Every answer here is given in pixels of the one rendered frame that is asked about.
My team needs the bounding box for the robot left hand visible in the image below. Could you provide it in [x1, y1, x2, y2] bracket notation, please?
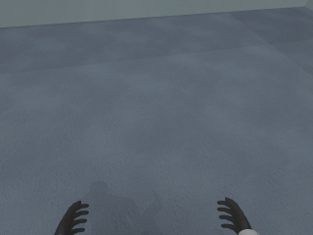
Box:
[54, 201, 89, 235]

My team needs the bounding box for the robot right hand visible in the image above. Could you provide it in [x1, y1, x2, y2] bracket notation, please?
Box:
[217, 197, 252, 235]

